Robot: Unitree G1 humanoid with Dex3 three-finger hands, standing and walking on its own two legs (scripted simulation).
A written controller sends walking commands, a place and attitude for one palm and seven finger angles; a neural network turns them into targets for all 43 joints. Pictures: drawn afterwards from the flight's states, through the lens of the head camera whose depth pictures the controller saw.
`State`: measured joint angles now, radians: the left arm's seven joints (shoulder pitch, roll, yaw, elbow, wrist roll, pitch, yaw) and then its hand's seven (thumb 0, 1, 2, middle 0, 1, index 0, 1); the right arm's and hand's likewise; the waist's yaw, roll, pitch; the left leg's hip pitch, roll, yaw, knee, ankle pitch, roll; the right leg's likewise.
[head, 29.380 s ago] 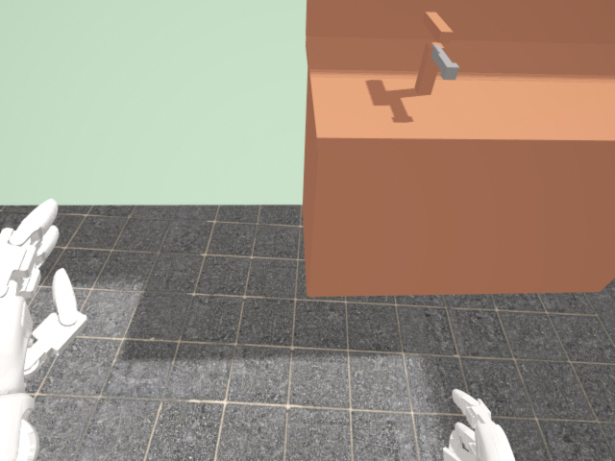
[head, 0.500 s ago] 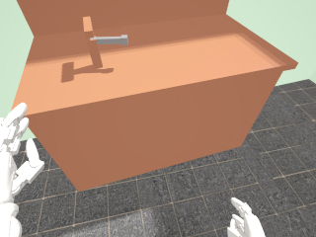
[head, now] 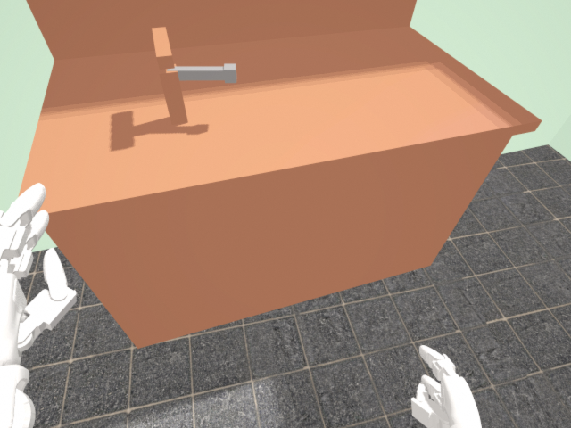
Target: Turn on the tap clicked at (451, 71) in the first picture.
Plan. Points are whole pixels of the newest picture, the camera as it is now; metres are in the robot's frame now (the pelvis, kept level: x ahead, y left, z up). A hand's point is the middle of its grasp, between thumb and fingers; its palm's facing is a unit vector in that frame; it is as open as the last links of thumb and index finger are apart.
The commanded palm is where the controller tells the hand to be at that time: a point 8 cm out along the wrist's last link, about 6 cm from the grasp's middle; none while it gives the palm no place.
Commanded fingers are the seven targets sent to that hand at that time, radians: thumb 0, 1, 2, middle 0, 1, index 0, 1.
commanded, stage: stand and check the lever's angle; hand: left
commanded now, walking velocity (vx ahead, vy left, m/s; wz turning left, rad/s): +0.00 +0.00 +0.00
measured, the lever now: (230, 73) +0.74 +0.17 +0.13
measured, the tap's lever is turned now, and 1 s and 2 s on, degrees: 76 76 76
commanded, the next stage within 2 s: stand and wait in 0.22 s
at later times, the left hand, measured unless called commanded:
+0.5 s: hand (54, 298) +0.21 +0.25 +0.16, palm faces +0.40 -0.85 -0.35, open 7.4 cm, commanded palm +0.15 +0.29 +0.17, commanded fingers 0.00 0.90 0.90 -0.20 -0.30 -0.20 -0.30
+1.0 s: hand (63, 297) +0.21 +0.24 +0.16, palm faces +0.40 -0.85 -0.36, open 7.4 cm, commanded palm +0.16 +0.29 +0.17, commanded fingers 0.00 0.90 0.90 -0.20 -0.30 -0.20 -0.30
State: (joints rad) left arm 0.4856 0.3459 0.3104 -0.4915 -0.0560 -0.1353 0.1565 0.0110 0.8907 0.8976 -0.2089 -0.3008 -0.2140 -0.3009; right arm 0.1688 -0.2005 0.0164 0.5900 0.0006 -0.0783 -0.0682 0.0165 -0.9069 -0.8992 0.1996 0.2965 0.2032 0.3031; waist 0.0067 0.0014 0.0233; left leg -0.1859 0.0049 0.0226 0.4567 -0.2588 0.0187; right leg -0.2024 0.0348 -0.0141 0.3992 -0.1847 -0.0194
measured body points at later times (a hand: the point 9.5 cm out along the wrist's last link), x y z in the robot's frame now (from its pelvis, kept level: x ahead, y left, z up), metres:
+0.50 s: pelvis -0.01 +0.01 +0.00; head +0.00 +0.02 +0.45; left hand +0.18 +0.30 +0.18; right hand +0.17 -0.21 -0.08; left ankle -0.01 +0.10 -0.74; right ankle +0.02 -0.11 -0.74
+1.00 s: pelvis +0.00 +0.01 +0.00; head +0.00 +0.00 +0.45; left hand +0.18 +0.29 +0.18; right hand +0.18 -0.22 -0.08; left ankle -0.01 +0.10 -0.74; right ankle +0.02 -0.11 -0.74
